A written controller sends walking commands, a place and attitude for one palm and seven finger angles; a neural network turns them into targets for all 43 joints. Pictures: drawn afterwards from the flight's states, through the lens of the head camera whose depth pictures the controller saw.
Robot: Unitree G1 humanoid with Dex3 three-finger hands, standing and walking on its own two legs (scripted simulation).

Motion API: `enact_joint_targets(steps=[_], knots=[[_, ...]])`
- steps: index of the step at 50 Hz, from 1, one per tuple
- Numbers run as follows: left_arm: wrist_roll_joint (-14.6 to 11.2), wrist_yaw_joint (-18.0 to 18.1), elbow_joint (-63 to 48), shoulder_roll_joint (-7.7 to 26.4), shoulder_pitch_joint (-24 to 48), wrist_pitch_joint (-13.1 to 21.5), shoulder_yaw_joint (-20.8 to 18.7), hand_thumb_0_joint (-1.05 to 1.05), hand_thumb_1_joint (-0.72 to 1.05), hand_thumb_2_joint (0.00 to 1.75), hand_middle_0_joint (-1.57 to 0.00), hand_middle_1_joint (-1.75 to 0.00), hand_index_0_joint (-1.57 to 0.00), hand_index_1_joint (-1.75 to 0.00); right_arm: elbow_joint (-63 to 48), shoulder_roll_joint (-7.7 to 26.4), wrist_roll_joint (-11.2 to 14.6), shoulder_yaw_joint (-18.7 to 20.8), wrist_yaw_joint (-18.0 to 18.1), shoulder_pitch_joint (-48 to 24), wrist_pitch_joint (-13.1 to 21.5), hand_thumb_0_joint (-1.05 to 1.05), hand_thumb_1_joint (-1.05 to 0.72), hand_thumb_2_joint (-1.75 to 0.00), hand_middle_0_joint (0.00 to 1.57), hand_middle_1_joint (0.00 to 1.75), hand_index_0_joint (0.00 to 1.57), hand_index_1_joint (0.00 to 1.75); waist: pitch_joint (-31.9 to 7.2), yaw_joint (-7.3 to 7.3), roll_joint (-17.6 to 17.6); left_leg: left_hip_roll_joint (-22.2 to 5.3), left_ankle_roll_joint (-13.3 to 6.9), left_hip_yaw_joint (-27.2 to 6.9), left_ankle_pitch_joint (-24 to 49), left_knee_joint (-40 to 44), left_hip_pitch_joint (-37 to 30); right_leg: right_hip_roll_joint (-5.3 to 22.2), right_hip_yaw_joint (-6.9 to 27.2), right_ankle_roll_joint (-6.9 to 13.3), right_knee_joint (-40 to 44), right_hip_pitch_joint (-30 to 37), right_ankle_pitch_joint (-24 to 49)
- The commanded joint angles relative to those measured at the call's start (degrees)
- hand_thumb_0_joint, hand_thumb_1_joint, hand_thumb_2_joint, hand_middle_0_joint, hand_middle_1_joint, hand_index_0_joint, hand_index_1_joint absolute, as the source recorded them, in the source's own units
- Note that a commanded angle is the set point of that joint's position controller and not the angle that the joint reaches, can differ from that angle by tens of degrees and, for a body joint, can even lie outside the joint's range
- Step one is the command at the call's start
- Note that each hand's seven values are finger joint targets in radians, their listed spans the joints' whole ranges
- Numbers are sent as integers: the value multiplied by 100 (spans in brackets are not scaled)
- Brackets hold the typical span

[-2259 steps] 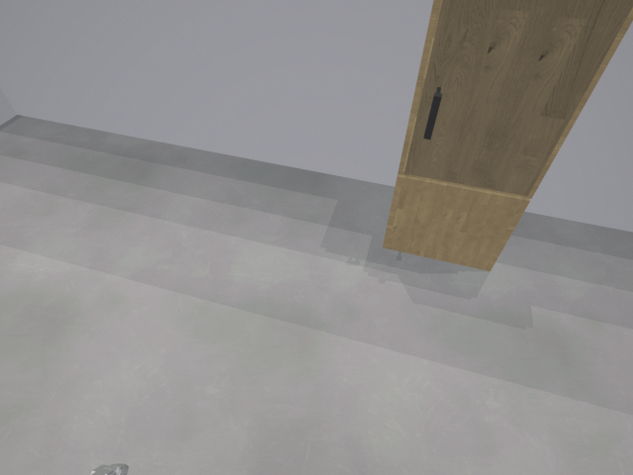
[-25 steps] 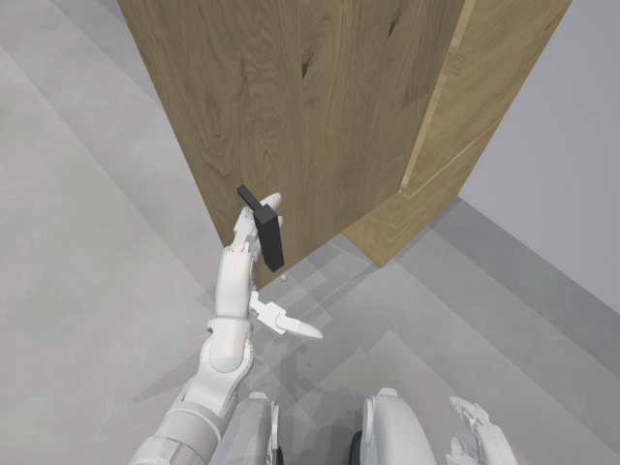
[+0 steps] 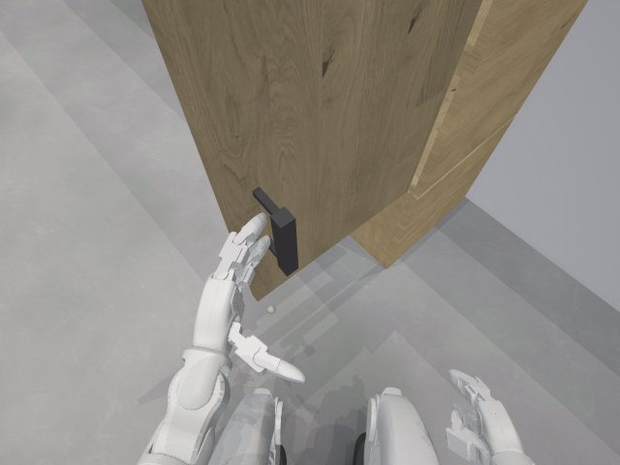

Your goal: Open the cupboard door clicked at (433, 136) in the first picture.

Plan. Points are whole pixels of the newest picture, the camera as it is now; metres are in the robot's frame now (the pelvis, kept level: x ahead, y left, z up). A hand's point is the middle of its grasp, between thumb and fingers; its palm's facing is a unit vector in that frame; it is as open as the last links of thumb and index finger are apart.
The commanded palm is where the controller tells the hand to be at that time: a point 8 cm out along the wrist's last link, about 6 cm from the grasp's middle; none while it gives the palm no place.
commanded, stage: slide the hand sideways off the handle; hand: left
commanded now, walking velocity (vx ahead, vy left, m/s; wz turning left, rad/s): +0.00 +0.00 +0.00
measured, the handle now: (276, 234) +0.39 +0.07 +0.04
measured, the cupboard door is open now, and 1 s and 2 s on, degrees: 87 87 87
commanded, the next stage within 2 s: draw the hand back to the body in 0.56 s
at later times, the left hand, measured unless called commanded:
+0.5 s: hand (234, 346) +0.25 +0.11 +0.02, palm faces -0.09 -1.00 -0.03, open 16.3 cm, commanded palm +0.23 +0.17 +0.02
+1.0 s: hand (169, 354) +0.23 +0.15 +0.10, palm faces -0.06 -1.00 -0.06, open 16.3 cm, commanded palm +0.20 +0.21 +0.11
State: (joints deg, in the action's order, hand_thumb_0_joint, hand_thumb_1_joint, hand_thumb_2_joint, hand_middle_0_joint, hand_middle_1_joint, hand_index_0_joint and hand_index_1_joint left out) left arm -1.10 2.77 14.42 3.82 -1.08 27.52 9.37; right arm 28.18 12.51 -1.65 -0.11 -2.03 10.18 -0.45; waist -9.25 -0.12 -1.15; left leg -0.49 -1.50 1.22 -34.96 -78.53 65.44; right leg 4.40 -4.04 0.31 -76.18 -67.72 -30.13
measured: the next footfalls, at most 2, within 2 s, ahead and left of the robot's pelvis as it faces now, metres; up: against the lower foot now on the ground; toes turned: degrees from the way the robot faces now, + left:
none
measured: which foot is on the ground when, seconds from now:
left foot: down 0.00-1.00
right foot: down 0.00-1.00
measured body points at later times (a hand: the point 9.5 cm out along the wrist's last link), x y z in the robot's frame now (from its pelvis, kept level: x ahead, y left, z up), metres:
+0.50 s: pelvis +0.01 -0.01 -0.01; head +0.11 -0.01 +0.43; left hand +0.25 +0.16 +0.02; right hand +0.21 -0.24 -0.10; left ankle +0.02 +0.10 -0.60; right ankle +0.05 -0.13 -0.60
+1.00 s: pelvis +0.01 -0.01 +0.03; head +0.08 -0.01 +0.48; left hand +0.22 +0.20 +0.10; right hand +0.19 -0.23 -0.05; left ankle +0.02 +0.10 -0.60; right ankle +0.05 -0.13 -0.60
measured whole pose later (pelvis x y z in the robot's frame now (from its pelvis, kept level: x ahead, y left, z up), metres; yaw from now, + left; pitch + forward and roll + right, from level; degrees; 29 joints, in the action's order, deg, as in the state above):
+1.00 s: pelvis +0.01 -0.01 +0.03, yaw +0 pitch +17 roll -2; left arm -11.9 -10.5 -11.9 12.4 -26.8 17.5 -3.1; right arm 24.2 12.7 1.3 -1.3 3.1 15.0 4.1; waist -9.7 0.1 -2.8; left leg -1.3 -0.6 -0.8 -33.5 -71.3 54.5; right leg 3.0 -6.1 0.7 -67.8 -55.6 -28.6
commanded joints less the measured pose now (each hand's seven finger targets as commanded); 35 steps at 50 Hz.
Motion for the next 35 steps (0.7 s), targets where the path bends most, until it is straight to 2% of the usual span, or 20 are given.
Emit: enact_joint_targets(steps=[1,2,4,7,8,10,11,12,14,17,19,20,21,23,26,27,29,31,33,35], knots=[[-157,-187,-1508,107,437,285,-139,0,-50,30,-15,-30,-15,-30,-866,710,45,279,145,-60,322,0,-90,-90,20,30,20,30,-2073,-120,342,210,91,-386,1432,1197,-1000,-352,142,206,936,1657,1127],[-158,-215,-1714,153,423,303,-151,0,-50,30,-15,-30,-15,-30,-860,692,45,286,148,-63,344,0,-90,-90,20,30,20,30,-2171,-79,178,208,110,-381,1498,1187,-1092,-337,138,208,889,1639,1176],[-224,-284,-1689,163,-2,270,-213,0,-50,30,-15,-30,-15,-30,-880,676,59,287,154,-30,371,0,-90,-90,20,30,20,30,-2077,-83,347,216,101,-352,1510,1148,-1023,-348,142,196,927,1706,1245],[-274,-389,-1953,341,-120,278,-345,0,-50,30,-15,-30,-15,-30,-913,675,49,290,181,-37,424,0,-90,-90,20,30,20,30,-2138,-73,295,226,91,-343,1572,1054,-940,-345,173,189,870,1731,1341],[-287,-436,-1885,338,-370,268,-377,0,-50,30,-15,-30,-15,-30,-930,680,59,292,191,-27,427,0,-90,-90,20,30,20,30,-2028,-78,462,220,91,-347,1493,1059,-880,-351,162,183,895,1737,1277],[-311,-521,-2076,369,-286,271,-352,0,-50,30,-15,-30,-15,-30,-949,678,68,285,207,-51,465,0,-90,-90,20,30,20,30,-1975,-96,308,232,83,-334,1407,1017,-836,-345,188,186,890,1683,1188],[-324,-554,-2212,451,-423,272,-423,0,-50,30,-15,-30,-15,-30,-986,679,71,288,220,-60,488,0,-90,-90,20,30,20,30,-2038,-34,152,232,83,-348,1536,1026,-870,-350,176,213,842,1707,1253],[-339,-587,-2252,424,-593,258,-399,0,-50,30,-15,-30,-15,-30,-1013,676,70,292,218,-55,503,0,-90,-90,20,30,20,30,-2069,-30,209,231,86,-338,1548,1013,-904,-348,169,199,836,1700,1289],[-396,-670,-2275,373,-722,210,-352,0,-50,30,-15,-30,-15,-30,-1029,684,87,290,230,-23,525,0,-90,-90,20,30,20,30,-1932,-108,311,227,79,-340,1449,983,-833,-354,157,176,870,1644,1224],[-460,-743,-2493,613,-975,199,-596,0,-50,30,-15,-30,-15,-30,-1067,691,85,295,263,-34,579,0,-90,-90,20,30,20,30,-2048,-16,174,240,76,-313,1487,931,-768,-347,202,186,837,1737,1250],[-515,-799,-2471,617,-1207,168,-644,0,-50,30,-15,-30,-15,-30,-1091,697,102,296,276,-14,592,0,-90,-90,20,30,20,30,-1932,-48,330,234,71,-298,1402,904,-693,-359,209,168,877,1723,1190],[-550,-837,-2561,688,-1151,160,-708,0,-50,30,-15,-30,-15,-30,-1094,699,102,293,285,-19,609,0,-90,-90,20,30,20,30,-1918,-56,227,242,66,-279,1353,859,-628,-356,250,163,894,1725,1146],[-562,-866,-2556,824,-1191,152,-840,0,-50,30,-15,-30,-15,-30,-1094,715,106,292,308,-9,617,0,-90,-90,20,30,20,30,-1861,-58,295,235,56,-301,1342,840,-559,-373,239,175,886,1706,1086],[-647,-935,-2581,901,-1253,163,-992,0,-50,30,-15,-30,-15,-30,-1084,714,107,298,339,6,650,0,-90,-90,20,30,20,30,-1927,-58,382,235,55,-261,1259,773,-491,-362,302,147,916,1771,1023],[-793,-1101,-2654,1062,-1427,180,-1220,0,-50,30,-15,-30,-15,-30,-1096,729,132,295,386,-27,703,0,-90,-90,20,30,20,30,-1895,0,225,231,55,-261,1287,740,-415,-379,335,171,912,1793,982],[-832,-1162,-2784,922,-1396,197,-1080,0,-50,30,-15,-30,-15,-30,-1110,720,126,287,384,-54,735,0,-90,-90,20,30,20,30,-1955,-20,100,237,55,-239,1299,719,-485,-370,331,155,887,1731,1010],[-908,-1264,-2753,827,-1321,181,-953,0,-50,30,-15,-30,-15,-30,-1083,740,140,280,395,-6,791,0,-90,-90,20,30,20,30,-1816,-144,231,224,47,-265,1193,670,-431,-374,330,136,932,1617,872],[-923,-1319,-2801,868,-1217,170,-934,0,-50,30,-15,-30,-15,-30,-1079,775,134,273,422,-6,848,0,-90,-90,20,30,20,30,-1808,-163,179,214,29,-307,1183,652,-382,-386,306,158,898,1539,766],[-924,-1336,-2753,923,-1340,129,-1010,0,-50,30,-15,-30,-15,-30,-1051,786,139,299,423,22,885,0,-90,-90,20,30,20,30,-1845,-137,209,205,45,-297,1128,625,-383,-377,325,143,893,1478,680],[-982,-1299,-3418,1296,-1475,63,-1321,0,-50,30,-15,-30,-15,-30,-1191,788,166,310,435,37,876,0,-90,-90,20,30,20,30,-2220,67,-70,217,52,-274,1259,845,-700,-375,347,163,980,1817,767]])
